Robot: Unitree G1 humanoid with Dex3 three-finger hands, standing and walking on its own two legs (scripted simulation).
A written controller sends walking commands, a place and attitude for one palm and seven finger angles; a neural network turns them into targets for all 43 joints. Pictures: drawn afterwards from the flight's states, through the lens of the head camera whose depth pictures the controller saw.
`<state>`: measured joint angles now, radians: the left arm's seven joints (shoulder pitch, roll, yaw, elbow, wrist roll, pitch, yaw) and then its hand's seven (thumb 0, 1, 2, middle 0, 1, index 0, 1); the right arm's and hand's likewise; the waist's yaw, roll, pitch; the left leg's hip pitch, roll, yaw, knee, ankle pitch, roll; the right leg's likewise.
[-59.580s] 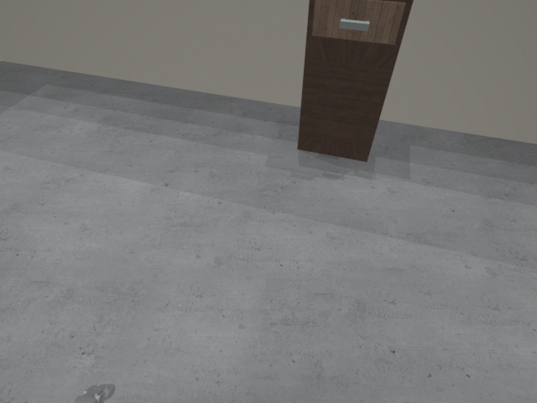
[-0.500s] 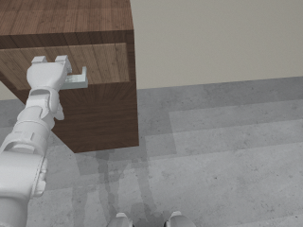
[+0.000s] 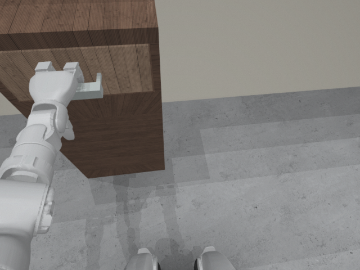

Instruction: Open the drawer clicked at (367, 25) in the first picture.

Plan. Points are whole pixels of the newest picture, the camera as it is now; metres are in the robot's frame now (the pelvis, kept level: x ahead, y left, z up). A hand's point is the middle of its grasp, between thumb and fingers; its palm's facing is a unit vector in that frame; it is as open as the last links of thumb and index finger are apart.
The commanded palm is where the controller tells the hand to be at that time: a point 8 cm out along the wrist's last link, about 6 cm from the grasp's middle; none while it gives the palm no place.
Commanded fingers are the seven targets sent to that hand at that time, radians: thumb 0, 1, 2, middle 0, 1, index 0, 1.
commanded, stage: lift the fingers back up to retry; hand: left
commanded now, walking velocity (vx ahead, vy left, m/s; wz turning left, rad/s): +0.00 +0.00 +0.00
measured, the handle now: (77, 84) +0.55 +0.24 +0.03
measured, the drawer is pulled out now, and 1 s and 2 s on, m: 0.00 0.00 0.00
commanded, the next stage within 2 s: re-aim the fingers above the handle in 0.76 s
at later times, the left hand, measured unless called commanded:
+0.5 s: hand (60, 85) +0.50 +0.25 +0.08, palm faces +0.00 -0.04 -1.00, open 13.8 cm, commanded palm +0.48 +0.24 +0.14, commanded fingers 0.00 -0.50 0.30 -0.30 -1.20 -0.30 -1.20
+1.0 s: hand (64, 83) +0.49 +0.23 +0.10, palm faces +0.01 -0.03 -1.00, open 13.8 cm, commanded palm +0.48 +0.24 +0.15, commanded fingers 0.00 -0.50 0.30 -0.30 -1.20 -0.30 -1.20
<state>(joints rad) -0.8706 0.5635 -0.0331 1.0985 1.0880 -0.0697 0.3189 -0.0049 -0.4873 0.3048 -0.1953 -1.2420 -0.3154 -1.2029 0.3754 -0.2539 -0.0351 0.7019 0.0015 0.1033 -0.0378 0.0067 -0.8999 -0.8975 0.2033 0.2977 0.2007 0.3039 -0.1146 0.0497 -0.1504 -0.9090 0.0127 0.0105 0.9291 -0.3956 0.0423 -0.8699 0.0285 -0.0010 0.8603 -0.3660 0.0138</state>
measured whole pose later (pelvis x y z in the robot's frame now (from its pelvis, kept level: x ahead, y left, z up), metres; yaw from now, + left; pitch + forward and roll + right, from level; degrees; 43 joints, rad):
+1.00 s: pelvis +0.03 -0.02 +0.03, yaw +1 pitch +16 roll -1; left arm -0.77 0.52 -0.02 0.92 1.06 -0.12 0.24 0.00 -0.49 0.30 -0.32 -1.20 -0.32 -1.20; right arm 0.30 -0.27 -0.06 0.68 0.01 0.11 -0.05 0.01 -0.90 -0.90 0.20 0.30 0.20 0.30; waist -0.07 0.05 -0.11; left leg -0.65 0.01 0.00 0.73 -0.35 0.02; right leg -0.62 0.02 -0.01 0.69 -0.34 -0.01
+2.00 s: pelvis +0.03 +0.00 +0.03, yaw +0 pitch +16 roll -1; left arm -0.80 0.50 -0.01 0.99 1.08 -0.02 0.25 0.00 -0.49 0.31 -0.35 -1.23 -0.32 -1.22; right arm 0.33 -0.25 -0.04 0.69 0.01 0.13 -0.03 0.01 -0.90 -0.90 0.20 0.30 0.20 0.30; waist -0.08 0.06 -0.13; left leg -0.66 0.00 0.04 0.73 -0.36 0.04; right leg -0.64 0.02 0.03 0.68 -0.33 0.02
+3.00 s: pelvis +0.03 -0.01 +0.03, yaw +1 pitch +15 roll -2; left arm -0.76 0.52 -0.06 0.94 1.04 -0.08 0.18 -0.01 -0.49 0.30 -0.32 -1.20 -0.32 -1.20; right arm 0.34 -0.25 -0.06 0.70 0.01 0.11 -0.05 0.01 -0.90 -0.90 0.20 0.30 0.20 0.30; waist -0.07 0.05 -0.11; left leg -0.63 0.00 0.01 0.71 -0.35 0.03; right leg -0.59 0.02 0.00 0.66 -0.33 0.01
